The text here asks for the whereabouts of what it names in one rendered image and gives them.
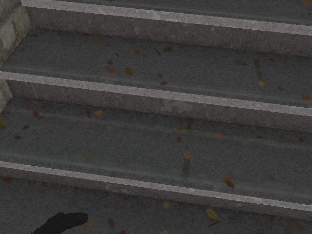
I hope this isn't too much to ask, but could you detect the robot left hand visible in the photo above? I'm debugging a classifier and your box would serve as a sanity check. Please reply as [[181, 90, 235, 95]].
[[31, 212, 89, 234]]

